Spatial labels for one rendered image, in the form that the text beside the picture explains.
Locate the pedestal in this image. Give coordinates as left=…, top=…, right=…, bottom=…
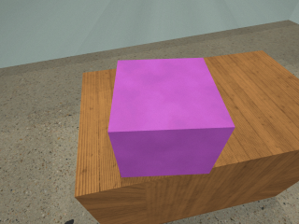
left=74, top=50, right=299, bottom=224

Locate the carton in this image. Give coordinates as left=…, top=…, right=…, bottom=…
left=107, top=58, right=235, bottom=177

